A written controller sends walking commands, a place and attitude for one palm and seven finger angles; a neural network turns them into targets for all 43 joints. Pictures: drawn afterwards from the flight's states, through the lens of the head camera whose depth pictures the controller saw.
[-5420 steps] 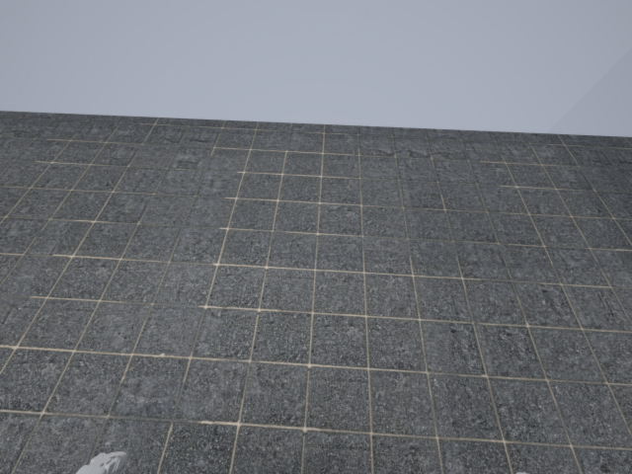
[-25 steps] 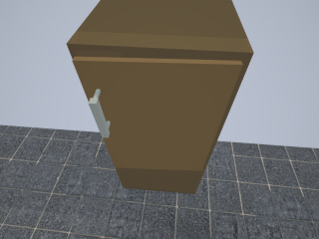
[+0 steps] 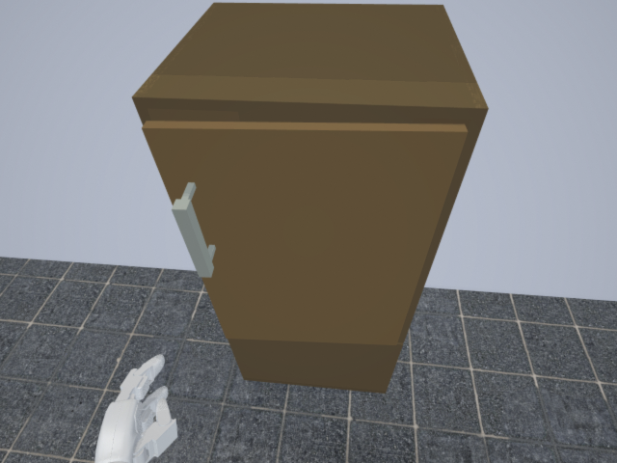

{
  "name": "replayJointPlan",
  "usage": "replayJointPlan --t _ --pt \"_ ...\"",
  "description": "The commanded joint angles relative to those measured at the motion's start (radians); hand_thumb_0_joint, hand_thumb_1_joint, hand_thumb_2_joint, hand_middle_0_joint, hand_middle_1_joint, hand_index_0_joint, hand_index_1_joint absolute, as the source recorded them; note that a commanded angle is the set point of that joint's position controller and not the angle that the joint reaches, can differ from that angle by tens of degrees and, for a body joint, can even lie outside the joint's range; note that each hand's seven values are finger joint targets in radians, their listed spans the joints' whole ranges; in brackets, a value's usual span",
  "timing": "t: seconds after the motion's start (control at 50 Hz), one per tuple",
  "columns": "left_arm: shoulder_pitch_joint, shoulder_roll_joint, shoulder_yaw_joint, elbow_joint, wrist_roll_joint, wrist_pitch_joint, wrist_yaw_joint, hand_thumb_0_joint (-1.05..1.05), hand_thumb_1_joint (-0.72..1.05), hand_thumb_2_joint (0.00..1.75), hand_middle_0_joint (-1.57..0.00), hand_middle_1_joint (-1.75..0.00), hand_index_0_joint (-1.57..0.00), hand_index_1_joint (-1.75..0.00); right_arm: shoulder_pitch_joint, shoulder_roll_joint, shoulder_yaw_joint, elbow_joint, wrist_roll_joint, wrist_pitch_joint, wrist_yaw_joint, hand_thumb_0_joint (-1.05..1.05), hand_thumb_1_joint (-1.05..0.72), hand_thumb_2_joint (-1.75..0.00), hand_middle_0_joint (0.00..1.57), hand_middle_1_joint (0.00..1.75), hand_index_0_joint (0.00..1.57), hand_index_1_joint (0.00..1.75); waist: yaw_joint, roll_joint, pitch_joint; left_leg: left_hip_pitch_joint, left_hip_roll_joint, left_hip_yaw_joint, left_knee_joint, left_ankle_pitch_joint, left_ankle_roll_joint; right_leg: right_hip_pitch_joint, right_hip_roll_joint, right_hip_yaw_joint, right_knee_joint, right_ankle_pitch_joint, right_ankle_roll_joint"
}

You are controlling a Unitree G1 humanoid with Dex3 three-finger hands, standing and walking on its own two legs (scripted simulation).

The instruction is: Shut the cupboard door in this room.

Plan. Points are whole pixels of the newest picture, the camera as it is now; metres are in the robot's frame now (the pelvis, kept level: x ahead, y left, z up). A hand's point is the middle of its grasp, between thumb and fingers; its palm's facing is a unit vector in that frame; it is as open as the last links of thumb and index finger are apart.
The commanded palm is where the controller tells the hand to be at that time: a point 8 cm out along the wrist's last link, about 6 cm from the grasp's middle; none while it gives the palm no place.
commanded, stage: raise the hand and make a fist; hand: left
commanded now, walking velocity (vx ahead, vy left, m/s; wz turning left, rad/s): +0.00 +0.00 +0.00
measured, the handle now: (198, 232) +0.44 +0.20 +0.05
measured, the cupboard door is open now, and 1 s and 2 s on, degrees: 3 3 3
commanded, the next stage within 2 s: bring the fist close to the handle in 1.76 s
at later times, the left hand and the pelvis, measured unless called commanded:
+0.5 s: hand (183, 444) +0.15 +0.16 +0.00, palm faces -0.11 -0.99 -0.07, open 5.0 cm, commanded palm +0.12 +0.23 -0.01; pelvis -0.07 -0.01 -0.09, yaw +1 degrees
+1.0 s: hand (146, 419) +0.17 +0.20 +0.02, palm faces -0.02 -1.00 -0.05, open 3.2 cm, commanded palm +0.15 +0.25 +0.03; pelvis -0.04 +0.02 -0.05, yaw +0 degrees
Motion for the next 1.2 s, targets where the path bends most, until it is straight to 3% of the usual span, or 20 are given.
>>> replayJointPlan --t 0.0,0.06,0.1,0.16,0.18,0.24,0.28,0.34,0.4,0.48,0.52,0.58,0.62,0.72,0.8,0.88,0.9,0.98,1.08,1.18 --pt "0.215 -0.054 0.023 -0.018 -0.04 -0.233 -0.119 0.0 0.9 0.9 -0.35 -0.46 -0.35 -0.46 -0.14 -0.107 -0.067 -0.271 -0.014 -0.095 0.032 0.0 -0.9 -0.9 0.2 0.3 0.2 0.3 0.043 -0.307 0.074 -0.269 -0.007 -0.058 0.066 0.283 -0.02 -0.171 0.032 -0.039 0.035 0.204 -0.012" --pt "0.312 -0.015 0.106 -0.001 -0.099 -0.46 -0.308 0.0 0.9 0.9 -0.4 -0.52 -0.4 -0.52 -0.168 -0.11 -0.089 -0.339 -0.023 -0.072 0.063 0.0 -0.9 -0.9 0.2 0.3 0.2 0.3 0.085 -0.391 -0.031 -0.443 -0.034 -0.026 0.207 0.151 -0.033 -0.202 0.012 0.026 0.154 0.204 -0.009" --pt "0.263 0.075 0.176 0.006 -0.104 -0.556 -0.41 0.0 0.9 0.9 -0.44 -0.56 -0.44 -0.56 -0.194 -0.124 -0.097 -0.396 -0.018 -0.055 0.078 0.0 -0.9 -0.9 0.2 0.3 0.2 0.3 0.093 -0.219 -0.086 -0.497 -0.043 -0.01 0.283 0.113 -0.032 -0.227 -0.004 0.072 0.219 0.171 -0.032" --pt "0.093 0.168 0.221 -0.2 -0.115 -0.547 -0.427 0.0 0.9 0.9 -0.49 -0.62 -0.49 -0.62 -0.232 -0.127 -0.088 -0.498 -0.012 -0.034 0.067 0.0 -0.9 -0.9 0.2 0.3 0.2 0.3 0.109 0.015 -0.233 -0.531 -0.051 0.02 0.352 0.057 -0.006 -0.277 0.001 0.118 0.271 0.01 -0.041" --pt "0.004 0.206 0.244 -0.301 -0.125 -0.548 -0.407 0.0 0.9 0.9 -0.51 -0.64 -0.51 -0.64 -0.222 -0.127 -0.085 -0.514 -0.015 -0.031 0.061 0.0 -0.9 -0.9 0.2 0.3 0.2 0.3 0.103 0.091 -0.268 -0.535 -0.046 0.012 0.37 0.036 -0.003 -0.306 0.005 0.128 0.285 -0.044 -0.042" --pt "-0.136 0.178 0.203 -0.577 -0.151 -0.592 -0.356 0.0 0.9 0.9 -0.57 -0.7 -0.57 -0.7 -0.19 -0.107 -0.07 -0.534 -0.013 -0.036 0.046 0.0 -0.9 -0.9 0.2 0.3 0.2 0.3 0.044 0.14 -0.387 -0.496 -0.028 -0.019 0.434 0.031 0.013 -0.35 0.019 0.143 0.295 -0.085 -0.033" --pt "-0.227 0.161 0.144 -0.699 -0.156 -0.619 -0.344 0.0 0.9 0.9 -0.6 -0.74 -0.6 -0.74 -0.17 -0.117 -0.058 -0.522 -0.017 -0.042 0.028 0.0 -0.9 -0.9 0.2 0.3 0.2 0.3 -0.014 0.081 -0.387 -0.495 -0.013 -0.042 0.469 0.013 0.023 -0.413 0.034 0.135 0.307 -0.107 -0.031" --pt "-0.204 0.114 0.039 -0.627 -0.158 -0.586 -0.392 0.0 0.9 0.9 -0.66 -0.8 -0.66 -0.8 -0.153 -0.141 -0.048 -0.503 -0.006 -0.052 0.003 0.0 -0.9 -0.9 0.2 0.3 0.2 0.3 -0.064 0.021 -0.279 -0.556 0.002 -0.059 0.493 -0.07 0.027 -0.476 0.044 0.135 0.28 -0.207 -0.025" --pt "-0.154 0.141 0.032 -0.459 -0.142 -0.428 -0.446 0.0 0.9 0.9 -0.71 -0.86 -0.71 -0.86 -0.136 -0.153 -0.036 -0.506 0.015 -0.039 -0.016 0.0 -0.9 -0.9 0.2 0.3 0.2 0.3 -0.063 -0.054 -0.209 -0.616 0.002 -0.068 0.464 -0.134 0.026 -0.461 0.039 0.134 0.233 -0.305 -0.015" --pt "0.023 0.226 0.181 -0.355 -0.143 -0.158 -0.437 0.0 0.9 0.9 -0.79 -0.94 -0.79 -0.94 -0.166 -0.14 -0.037 -0.575 0.035 0.014 -0.023 0.0 -0.9 -0.9 0.2 0.3 0.2 0.3 0.05 -0.12 -0.248 -0.614 -0.017 -0.049 0.37 -0.112 0.022 -0.298 0.02 0.14 0.168 -0.347 -0.007" --pt "0.039 0.228 0.249 -0.466 -0.173 -0.111 -0.381 0.0 0.9 0.9 -0.82 -0.98 -0.82 -0.98 -0.183 -0.112 -0.033 -0.608 0.03 0.031 -0.021 0.0 -0.9 -0.9 0.2 0.3 0.2 0.3 0.087 -0.122 -0.306 -0.575 -0.025 -0.042 0.343 -0.046 0.014 -0.219 0.013 0.127 0.173 -0.266 -0.003" --pt "0.027 0.205 0.296 -0.603 -0.187 -0.177 -0.254 0.0 0.9 0.9 -0.88 -1.04 -0.88 -1.04 -0.183 -0.083 -0.023 -0.599 0.012 0.029 -0.018 0.0 -0.9 -0.9 0.2 0.3 0.2 0.3 0.106 -0.079 -0.318 -0.512 -0.015 -0.057 0.304 0.05 0.006 -0.19 0.039 0.059 0.228 -0.091 -0.017" --pt "0.037 0.18 0.263 -0.621 -0.158 -0.261 -0.209 0.0 0.9 0.9 -0.92 -1.08 -0.92 -1.08 -0.14 -0.082 -0.024 -0.575 0.001 0.017 -0.008 0.0 -0.9 -0.9 0.2 0.3 0.2 0.3 0.086 -0.04 -0.291 -0.472 -0.005 -0.064 0.283 0.098 0.003 -0.238 0.052 0.018 0.268 0.018 -0.025" --pt "-0.007 0.112 0.072 -0.553 -0.107 -0.382 -0.285 0.0 0.9 0.9 -1.01 -1.18 -1.01 -1.18 -0.102 -0.13 -0.024 -0.533 -0.011 -0.015 0.008 0.0 -0.9 -0.9 0.2 0.3 0.2 0.3 -0.006 0.016 -0.189 -0.469 0.002 -0.079 0.3 0.027 0.005 -0.386 0.051 0.002 0.279 -0.043 -0.026" --pt "-0.023 0.174 0.1 -0.545 -0.13 -0.323 -0.372 0.0 0.9 0.9 -1.08 -1.26 -1.08 -1.26 -0.086 -0.155 -0.031 -0.552 0.01 -0.028 -0.006 0.0 -0.9 -0.9 0.2 0.3 0.2 0.3 -0.003 -0.011 -0.228 -0.444 -0.004 -0.09 0.265 -0.034 0.01 -0.343 0.047 0.014 0.23 -0.105 -0.025" --pt "-0.03 0.258 0.243 -0.643 -0.153 -0.279 -0.324 0.0 0.9 0.9 -1.15 -1.34 -1.15 -1.34 -0.1 -0.138 -0.026 -0.565 0.005 -0.015 -0.015 0.0 -0.9 -0.9 0.2 0.3 0.2 0.3 0.056 0.035 -0.308 -0.376 -0.005 -0.095 0.226 0.074 0.001 -0.245 0.058 -0.009 0.247 0.005 -0.032" --pt "-0.009 0.228 0.238 -0.655 -0.162 -0.275 -0.307 0.0 0.9 0.9 -1.17 -1.36 -1.17 -1.36 -0.103 -0.129 -0.023 -0.574 0.005 -0.009 -0.014 0.0 -0.9 -0.9 0.2 0.3 0.2 0.3 0.059 0.036 -0.307 -0.361 -0.004 -0.093 0.22 0.104 -0.002 -0.235 0.059 -0.016 0.25 0.039 -0.031" --pt "-0.013 0.17 0.197 -0.647 -0.157 -0.272 -0.266 0.0 0.9 0.9 -1.24 -1.44 -1.24 -1.44 -0.092 -0.121 -0.012 -0.57 -0.001 0.012 -0.001 0.0 -0.9 -0.9 0.2 0.3 0.2 0.3 0.046 0.049 -0.257 -0.324 0.005 -0.096 0.215 0.219 -0.014 -0.236 0.069 -0.034 0.255 0.133 -0.031" --pt "-0.041 0.132 0.085 -0.541 -0.112 -0.198 -0.331 0.0 0.9 0.9 -1.3 -1.5 -1.3 -1.5 -0.07 -0.145 -0.009 -0.564 0.005 0.028 0.009 0.0 -0.9 -0.9 0.2 0.3 0.2 0.3 -0.008 0.01 -0.161 -0.328 0.015 -0.097 0.208 0.199 -0.009 -0.266 0.067 -0.028 0.212 0.134 -0.024" --pt "-0.127 0.257 0.228 -0.605 -0.138 -0.167 -0.351 0.0 0.9 0.9 -1.3 -1.5 -1.3 -1.5 -0.09 -0.145 -0.004 -0.576 0.005 0.031 -0.006 0.0 -0.9 -0.9 0.2 0.3 0.2 0.3 0.029 0.007 -0.253 -0.289 0.004 -0.089 0.191 0.198 -0.006 -0.172 0.064 -0.016 0.189 0.161 -0.028"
